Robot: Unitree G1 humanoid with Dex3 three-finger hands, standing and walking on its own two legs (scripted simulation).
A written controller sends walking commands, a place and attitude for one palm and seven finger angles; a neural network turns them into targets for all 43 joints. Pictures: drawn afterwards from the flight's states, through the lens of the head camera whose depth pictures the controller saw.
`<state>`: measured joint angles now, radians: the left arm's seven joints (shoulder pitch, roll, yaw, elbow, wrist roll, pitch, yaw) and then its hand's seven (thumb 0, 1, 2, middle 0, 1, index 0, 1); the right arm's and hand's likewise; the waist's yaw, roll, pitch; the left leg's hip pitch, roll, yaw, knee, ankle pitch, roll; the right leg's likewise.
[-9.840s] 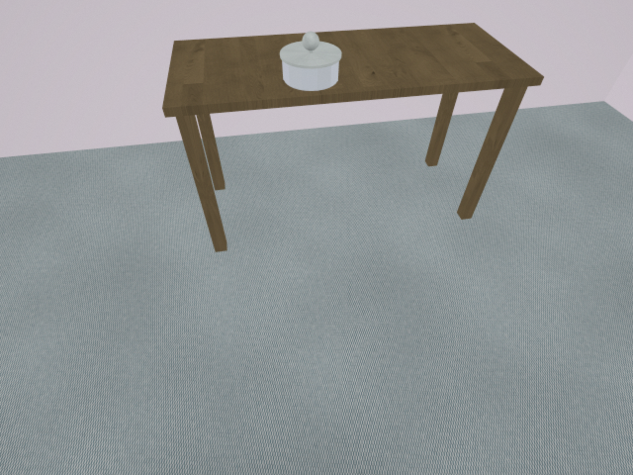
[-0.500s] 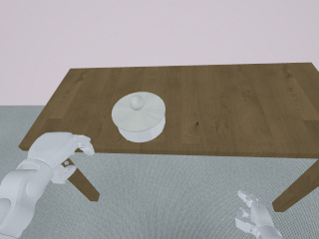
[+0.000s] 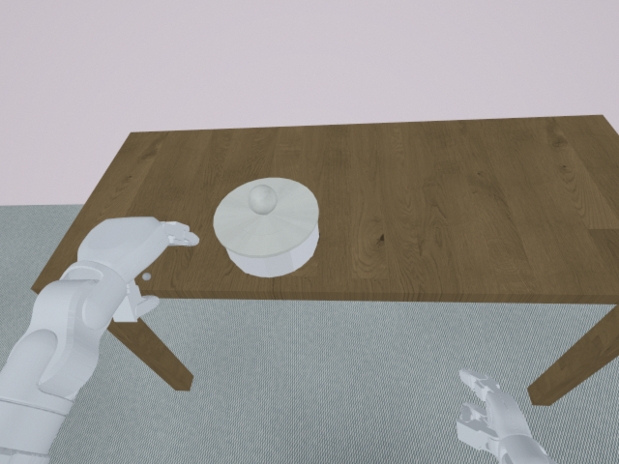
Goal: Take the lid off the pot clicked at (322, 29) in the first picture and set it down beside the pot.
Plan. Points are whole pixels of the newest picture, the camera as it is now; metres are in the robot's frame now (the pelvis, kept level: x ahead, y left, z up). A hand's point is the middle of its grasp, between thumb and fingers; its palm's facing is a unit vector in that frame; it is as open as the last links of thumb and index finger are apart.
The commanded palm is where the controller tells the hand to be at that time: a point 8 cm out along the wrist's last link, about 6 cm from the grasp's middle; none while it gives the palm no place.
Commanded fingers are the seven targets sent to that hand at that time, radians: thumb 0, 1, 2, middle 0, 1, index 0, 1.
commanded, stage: move the open hand above the knob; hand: left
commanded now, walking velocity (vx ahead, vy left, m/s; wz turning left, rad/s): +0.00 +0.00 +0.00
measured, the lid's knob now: (262, 199) +0.52 +0.15 +0.02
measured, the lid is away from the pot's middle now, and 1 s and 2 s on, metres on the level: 0.00 0.00 0.00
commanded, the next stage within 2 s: none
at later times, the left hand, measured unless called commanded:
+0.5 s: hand (186, 240) +0.36 +0.21 +0.10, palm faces -0.27 -0.07 -0.96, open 10.4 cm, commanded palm +0.35 +0.21 +0.17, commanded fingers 0.00 -0.30 1.33 -0.79 -0.08 -0.79 -0.08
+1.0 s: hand (215, 210) +0.42 +0.19 +0.10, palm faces -0.29 -0.07 -0.95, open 10.4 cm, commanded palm +0.41 +0.19 +0.17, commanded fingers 0.00 -0.30 1.33 -0.79 -0.08 -0.79 -0.08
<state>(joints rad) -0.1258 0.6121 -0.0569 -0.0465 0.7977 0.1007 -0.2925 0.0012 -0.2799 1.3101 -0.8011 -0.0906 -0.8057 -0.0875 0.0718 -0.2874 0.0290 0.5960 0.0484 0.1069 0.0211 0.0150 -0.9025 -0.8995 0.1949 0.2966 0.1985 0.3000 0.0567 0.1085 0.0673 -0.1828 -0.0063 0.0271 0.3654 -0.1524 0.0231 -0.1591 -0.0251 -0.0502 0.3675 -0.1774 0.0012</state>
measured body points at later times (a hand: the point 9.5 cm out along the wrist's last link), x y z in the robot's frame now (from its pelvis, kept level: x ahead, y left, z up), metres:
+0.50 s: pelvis +0.02 +0.00 +0.00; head +0.05 -0.04 +0.45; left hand +0.37 +0.21 +0.15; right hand +0.21 -0.23 -0.11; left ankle +0.03 +0.11 -0.75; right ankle +0.01 -0.12 -0.75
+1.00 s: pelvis +0.02 +0.00 +0.00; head +0.06 -0.04 +0.45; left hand +0.43 +0.19 +0.15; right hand +0.19 -0.24 -0.12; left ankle +0.03 +0.11 -0.75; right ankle +0.01 -0.12 -0.75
